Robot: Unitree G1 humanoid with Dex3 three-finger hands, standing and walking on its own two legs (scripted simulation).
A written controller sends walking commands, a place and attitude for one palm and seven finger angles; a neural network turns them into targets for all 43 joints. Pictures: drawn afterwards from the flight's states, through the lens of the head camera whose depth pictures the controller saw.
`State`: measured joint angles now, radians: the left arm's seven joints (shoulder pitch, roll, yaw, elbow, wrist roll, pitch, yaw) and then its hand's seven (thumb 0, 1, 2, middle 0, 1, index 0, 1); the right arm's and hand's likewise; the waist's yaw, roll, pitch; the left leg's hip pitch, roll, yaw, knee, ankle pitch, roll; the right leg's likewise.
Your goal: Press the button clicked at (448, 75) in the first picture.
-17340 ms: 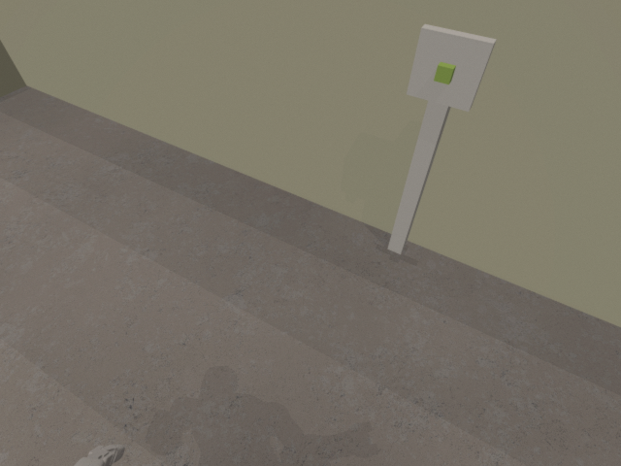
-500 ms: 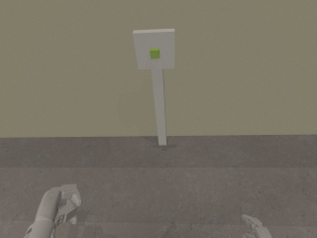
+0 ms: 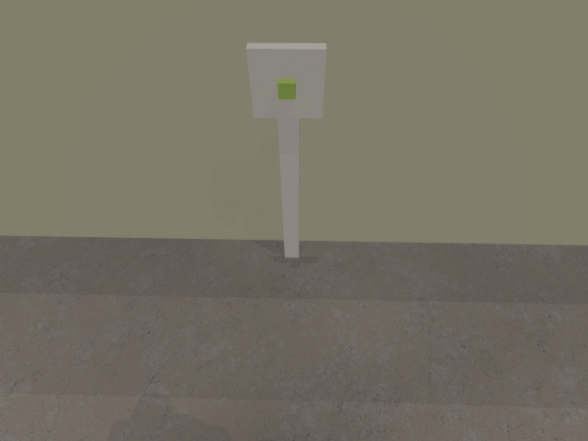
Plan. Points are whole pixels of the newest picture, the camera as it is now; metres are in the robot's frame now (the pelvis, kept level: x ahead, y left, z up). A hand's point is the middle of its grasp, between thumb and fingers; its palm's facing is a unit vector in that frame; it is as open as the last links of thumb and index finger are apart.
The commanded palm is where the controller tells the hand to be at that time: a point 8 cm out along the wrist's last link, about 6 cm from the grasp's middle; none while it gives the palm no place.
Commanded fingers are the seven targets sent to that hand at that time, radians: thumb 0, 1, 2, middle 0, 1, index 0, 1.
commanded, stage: let the arm hang, fingers relaxed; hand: left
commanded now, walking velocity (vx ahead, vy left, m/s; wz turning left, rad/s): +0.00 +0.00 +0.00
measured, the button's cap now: (287, 88) +0.86 +0.07 +0.02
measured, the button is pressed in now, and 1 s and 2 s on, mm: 0 0 0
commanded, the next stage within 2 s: stand and wait in 0.46 s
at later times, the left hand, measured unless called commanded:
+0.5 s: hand out of the picture +0.01 +0.16 -0.18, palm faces +0.02 -0.98 -0.19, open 7.3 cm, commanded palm none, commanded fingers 0.00 0.90 0.90 -0.20 -0.30 -0.20 -0.30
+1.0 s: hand out of the picture +0.03 +0.17 -0.17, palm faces +0.01 -0.98 -0.22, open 7.4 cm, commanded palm none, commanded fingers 0.00 0.90 0.90 -0.20 -0.30 -0.20 -0.30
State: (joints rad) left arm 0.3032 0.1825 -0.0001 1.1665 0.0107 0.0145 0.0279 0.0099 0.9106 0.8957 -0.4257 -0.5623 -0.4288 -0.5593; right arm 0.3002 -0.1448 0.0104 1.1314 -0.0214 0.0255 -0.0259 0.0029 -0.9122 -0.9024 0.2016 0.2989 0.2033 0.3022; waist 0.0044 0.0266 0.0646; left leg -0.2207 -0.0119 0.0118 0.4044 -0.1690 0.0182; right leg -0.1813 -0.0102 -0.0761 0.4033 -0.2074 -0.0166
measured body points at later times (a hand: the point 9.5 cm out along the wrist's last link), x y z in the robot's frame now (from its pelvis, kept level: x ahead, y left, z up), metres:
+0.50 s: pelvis +0.01 +0.00 +0.00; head +0.02 -0.01 +0.45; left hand +0.01 +0.22 -0.16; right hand -0.01 -0.21 -0.17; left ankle +0.03 +0.11 -0.74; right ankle +0.01 -0.11 -0.74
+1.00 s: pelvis +0.02 -0.01 +0.00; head +0.04 -0.02 +0.45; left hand +0.03 +0.22 -0.15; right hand +0.02 -0.24 -0.16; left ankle +0.03 +0.11 -0.74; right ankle +0.01 -0.11 -0.74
